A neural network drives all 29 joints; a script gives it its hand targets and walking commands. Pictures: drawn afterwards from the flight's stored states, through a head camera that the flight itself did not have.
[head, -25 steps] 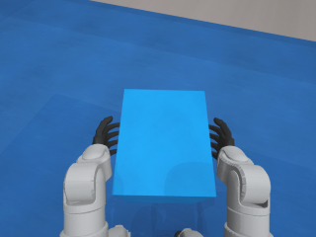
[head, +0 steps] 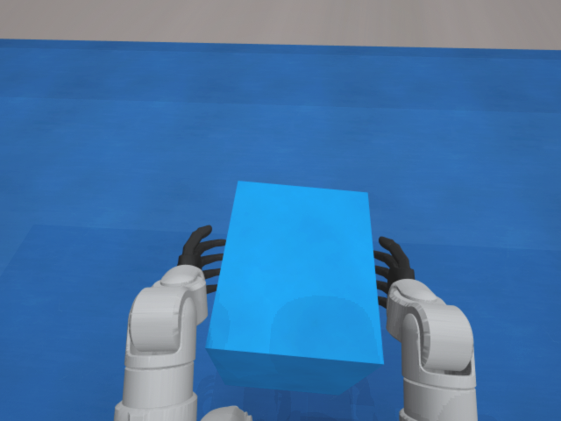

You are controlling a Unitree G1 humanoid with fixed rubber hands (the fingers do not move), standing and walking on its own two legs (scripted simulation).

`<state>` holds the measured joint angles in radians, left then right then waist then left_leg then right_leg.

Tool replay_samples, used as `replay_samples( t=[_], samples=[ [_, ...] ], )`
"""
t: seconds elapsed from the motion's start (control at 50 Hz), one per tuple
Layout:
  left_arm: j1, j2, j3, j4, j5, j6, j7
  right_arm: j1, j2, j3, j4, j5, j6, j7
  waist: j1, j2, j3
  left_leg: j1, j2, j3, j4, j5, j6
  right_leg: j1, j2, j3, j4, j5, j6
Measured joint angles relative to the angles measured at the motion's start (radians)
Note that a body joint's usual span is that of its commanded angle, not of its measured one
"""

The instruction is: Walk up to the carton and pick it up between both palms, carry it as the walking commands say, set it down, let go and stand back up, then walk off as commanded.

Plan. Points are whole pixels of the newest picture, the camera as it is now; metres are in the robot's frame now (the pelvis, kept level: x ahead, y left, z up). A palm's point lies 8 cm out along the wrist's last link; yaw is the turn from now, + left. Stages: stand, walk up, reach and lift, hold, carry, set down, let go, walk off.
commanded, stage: carry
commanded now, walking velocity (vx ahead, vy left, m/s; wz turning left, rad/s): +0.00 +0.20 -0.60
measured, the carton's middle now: (291, 295) +0.30 +0.00 -0.01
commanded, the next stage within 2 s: none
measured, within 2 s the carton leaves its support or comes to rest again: neither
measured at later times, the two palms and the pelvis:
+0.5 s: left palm (112, 298) +0.25 +0.22 +0.08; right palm (332, 346) +0.20 -0.04 +0.09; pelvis -0.05 +0.15 +0.00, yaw -19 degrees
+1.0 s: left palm (107, 284) +0.27 +0.23 +0.09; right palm out of the picture +0.10 +0.01 +0.09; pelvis -0.05 +0.30 +0.00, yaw -34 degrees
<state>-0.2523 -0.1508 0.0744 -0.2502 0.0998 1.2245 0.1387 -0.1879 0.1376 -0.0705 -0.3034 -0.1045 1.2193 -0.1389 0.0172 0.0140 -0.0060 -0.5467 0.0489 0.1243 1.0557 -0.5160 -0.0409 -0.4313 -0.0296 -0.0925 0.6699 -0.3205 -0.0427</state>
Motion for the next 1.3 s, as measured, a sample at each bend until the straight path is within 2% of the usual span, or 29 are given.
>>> replay_samples(
  t=[0.04, 0.1, 0.22, 0.26, 0.28, 0.3, 0.34, 0.36, 0.4, 0.44, 0.52, 0.56, 0.6, 0.62, 0.64, 0.66, 0.7, 0.76, 0.84, 0.92, 0.96, 1.0, 1.02, 1.06, 1.1, 1.14, 1.2, 1.24, 1.3],
  samples=[
    [0.012, 0.002, 0.0, -0.013, -0.002, 0.002, -0.005, 0.001, 0.0, 0.007, -0.013, 0.013, 0.012, -0.015, -0.02, -0.007, 0.027, -0.029, -0.003, -0.036, 0.048, 0.031, -0.011, 0.003, -0.004, 0.036, -0.039, 0.04, 0.014],
    [0.006, 0.001, -0.003, -0.074, -0.005, -0.01, -0.01, -0.019, 0.003, 0.001, -0.077, 0.034, 0.014, -0.035, -0.047, -0.014, 0.059, -0.053, 0.01, -0.074, 0.02, 0.085, -0.029, -0.012, -0.015, 0.077, -0.074, 0.087, 0.039],
    [-0.017, -0.004, 0.009, -0.119, 0.019, -0.03, -0.019, -0.077, 0.015, -0.018, -0.088, 0.042, -0.005, -0.036, -0.057, -0.033, 0.027, 0.033, 0.007, -0.096, -0.2, 0.103, -0.033, -0.084, -0.033, 0.173, -0.089, 0.143, 0.105],
    [-0.009, -0.003, 0.01, -0.11, 0.027, -0.022, -0.02, -0.08, 0.016, -0.016, -0.063, 0.037, -0.003, -0.03, -0.057, -0.042, -0.003, 0.119, -0.002, -0.078, -0.366, 0.137, -0.024, -0.112, -0.036, 0.205, -0.073, 0.146, 0.132],
    [-0.004, -0.001, 0.013, -0.109, 0.03, -0.016, -0.019, -0.078, 0.016, -0.011, -0.043, 0.037, -0.008, -0.024, -0.059, -0.056, -0.015, 0.145, -0.009, -0.062, -0.421, 0.172, -0.006, -0.131, -0.043, 0.217, -0.043, 0.134, 0.126],
    [0.004, 0.002, 0.02, -0.104, 0.031, -0.012, -0.018, -0.072, 0.015, -0.001, -0.021, 0.034, -0.015, -0.02, -0.052, -0.075, -0.018, 0.142, -0.015, -0.046, -0.408, 0.172, 0.014, -0.158, -0.043, 0.22, 0.034, 0.021, 0.121],
    [0.034, 0.008, 0.031, -0.103, 0.025, 0.001, -0.014, -0.062, 0.013, 0.024, 0.022, 0.035, -0.016, -0.019, -0.018, -0.089, -0.012, 0.159, 0.004, -0.009, -0.384, 0.153, 0.042, -0.207, -0.02, 0.164, 0.237, -0.179, 0.104],
    [0.051, 0.011, 0.032, -0.101, 0.023, 0.006, -0.014, -0.059, 0.012, 0.033, 0.038, 0.035, -0.01, -0.02, -0.004, -0.089, -0.013, 0.172, 0.016, 0.009, -0.385, 0.147, 0.051, -0.221, -0.011, 0.126, 0.317, -0.219, 0.098],
    [0.077, 0.015, 0.026, -0.096, 0.018, 0.01, -0.011, -0.057, 0.012, 0.04, 0.053, 0.028, 0.004, -0.017, 0.015, -0.086, -0.019, 0.189, 0.031, 0.034, -0.401, 0.151, 0.062, -0.229, -0.002, 0.057, 0.413, -0.221, 0.09],
    [0.084, 0.016, 0.012, -0.107, 0.0, 0.015, 0.012, -0.055, 0.011, 0.031, 0.045, 0.017, 0.008, 0.001, 0.026, -0.082, -0.024, 0.191, 0.031, 0.056, -0.418, 0.163, 0.073, -0.215, -0.006, 0.009, 0.433, -0.18, 0.083],
    [0.053, 0.011, 0.012, -0.128, -0.022, 0.019, 0.04, -0.074, 0.016, 0.006, 0.021, 0.014, 0.001, 0.013, 0.042, -0.07, -0.036, 0.178, 0.022, 0.123, -0.42, 0.167, 0.098, -0.138, -0.01, -0.032, 0.347, -0.131, 0.061],
    [0.038, 0.009, 0.022, -0.122, -0.019, 0.016, 0.035, -0.082, 0.017, 0.006, 0.022, 0.006, -0.004, 0.014, 0.038, -0.058, -0.049, 0.165, 0.02, 0.159, -0.398, 0.153, 0.108, -0.068, -0.011, -0.037, 0.235, -0.145, 0.047],
    [0.02, 0.005, 0.03, -0.113, -0.02, 0.014, 0.033, -0.08, 0.017, 0.007, 0.016, -0.003, -0.008, 0.016, 0.035, -0.046, -0.062, 0.146, 0.019, 0.198, -0.364, 0.132, 0.116, 0.007, -0.013, -0.039, 0.086, -0.096, 0.033],
    [0.011, 0.003, 0.027, -0.095, -0.018, 0.006, 0.027, -0.075, 0.015, 0.002, 0.011, -0.008, -0.011, 0.017, 0.031, -0.017, -0.064, 0.132, 0.035, 0.203, -0.336, 0.119, 0.117, 0.03, 0.001, -0.042, 0.03, -0.086, 0.015],
    [0.002, 0.0, 0.017, -0.065, -0.013, -0.004, 0.02, -0.065, 0.013, -0.01, 0.007, -0.01, -0.011, 0.016, 0.018, 0.027, -0.055, 0.113, 0.06, 0.188, -0.298, 0.137, 0.107, 0.042, 0.021, -0.054, 0.008, -0.071, 0.005],
    [-0.007, -0.002, 0.008, -0.038, -0.006, -0.005, 0.016, -0.049, 0.009, -0.017, 0.007, -0.01, -0.008, 0.016, 0.007, 0.042, -0.048, 0.087, 0.056, 0.157, -0.239, 0.109, 0.076, 0.045, 0.021, -0.054, 0.0, -0.059, 0.002],
    [-0.007, -0.002, 0.003, 0.002, 0.009, -0.005, -0.002, -0.023, 0.004, -0.012, 0.015, -0.005, -0.003, 0.008, 0.002, 0.021, -0.029, 0.032, 0.01, 0.073, -0.081, 0.018, 0.027, 0.041, 0.0, -0.013, -0.006, -0.034, 0.006],
    [0.022, 0.005, 0.002, -0.006, 0.009, -0.007, -0.017, -0.01, 0.001, 0.008, 0.007, 0.012, 0.011, -0.017, -0.024, 0.009, 0.01, -0.026, -0.006, -0.036, 0.062, 0.034, -0.006, 0.062, -0.007, 0.046, -0.07, 0.026, 0.028],
    [0.015, 0.003, 0.006, -0.071, 0.003, -0.019, -0.02, -0.04, 0.007, 0.001, -0.057, 0.039, 0.017, -0.043, -0.054, -0.022, 0.047, -0.052, 0.01, -0.106, 0.01, 0.089, -0.037, 0.05, -0.033, 0.108, -0.109, 0.08, 0.061],
    [-0.01, -0.003, 0.014, -0.126, 0.016, -0.039, -0.021, -0.086, 0.017, -0.014, -0.088, 0.041, -0.006, -0.039, -0.067, -0.05, 0.045, -0.019, 0.013, -0.109, -0.125, 0.1, -0.051, 0.011, -0.053, 0.169, -0.114, 0.114, 0.102],
    [-0.011, -0.003, 0.009, -0.119, 0.033, -0.033, -0.022, -0.091, 0.019, -0.022, -0.064, 0.032, -0.013, -0.02, -0.069, -0.052, 0.019, 0.03, 0.01, -0.092, -0.235, 0.136, -0.043, -0.013, -0.057, 0.192, -0.105, 0.121, 0.128],
    [-0.002, -0.001, 0.001, -0.1, 0.048, -0.017, -0.023, -0.088, 0.018, -0.024, -0.029, 0.027, -0.008, -0.012, -0.07, -0.04, -0.019, 0.115, 0.011, -0.075, -0.415, 0.208, -0.024, -0.047, -0.047, 0.207, -0.065, 0.108, 0.148],
    [0.001, 0.001, 0.008, -0.09, 0.05, -0.01, -0.023, -0.084, 0.018, -0.016, -0.005, 0.027, -0.012, -0.01, -0.068, -0.057, -0.027, 0.108, 0.003, -0.064, -0.417, 0.245, -0.004, -0.078, -0.051, 0.214, -0.004, 0.038, 0.134],
    [0.023, 0.005, 0.029, -0.075, 0.046, 0.007, -0.024, -0.076, 0.016, 0.011, 0.046, 0.023, -0.009, -0.011, -0.025, -0.089, -0.021, 0.107, 0.011, -0.018, -0.379, 0.229, 0.035, -0.149, -0.036, 0.182, 0.205, -0.144, 0.109],
    [0.068, 0.013, 0.037, -0.074, 0.031, 0.015, -0.024, -0.072, 0.015, 0.035, 0.075, 0.029, 0.011, -0.025, 0.013, -0.101, -0.021, 0.126, 0.032, 0.029, -0.384, 0.217, 0.056, -0.198, -0.012, 0.129, 0.388, -0.2, 0.088],
    [0.095, 0.017, 0.025, -0.087, 0.006, 0.023, 0.003, -0.068, 0.014, 0.034, 0.087, 0.021, 0.016, -0.007, 0.024, -0.095, -0.022, 0.131, 0.041, 0.052, -0.401, 0.227, 0.07, -0.212, -0.006, 0.066, 0.481, -0.202, 0.079],
    [0.078, 0.015, 0.007, -0.131, -0.025, 0.038, 0.053, -0.064, 0.013, 0.012, 0.053, 0.027, -0.001, 0.013, 0.041, -0.086, -0.007, 0.129, 0.041, 0.089, -0.418, 0.248, 0.09, -0.178, -0.008, 0.005, 0.456, -0.168, 0.067],
    [0.051, 0.011, 0.012, -0.142, -0.028, 0.028, 0.055, -0.081, 0.017, 0.001, 0.027, 0.022, -0.008, 0.014, 0.048, -0.079, -0.007, 0.119, 0.037, 0.13, -0.412, 0.249, 0.104, -0.137, -0.013, -0.016, 0.38, -0.16, 0.063],
    [0.012, 0.004, 0.035, -0.106, -0.018, 0.009, 0.034, -0.105, 0.023, -0.01, 0.032, -0.002, -0.013, 0.016, 0.039, -0.049, -0.034, 0.093, 0.03, 0.192, -0.387, 0.237, 0.127, -0.048, -0.022, -0.036, 0.228, -0.177, 0.041]
  ],
)
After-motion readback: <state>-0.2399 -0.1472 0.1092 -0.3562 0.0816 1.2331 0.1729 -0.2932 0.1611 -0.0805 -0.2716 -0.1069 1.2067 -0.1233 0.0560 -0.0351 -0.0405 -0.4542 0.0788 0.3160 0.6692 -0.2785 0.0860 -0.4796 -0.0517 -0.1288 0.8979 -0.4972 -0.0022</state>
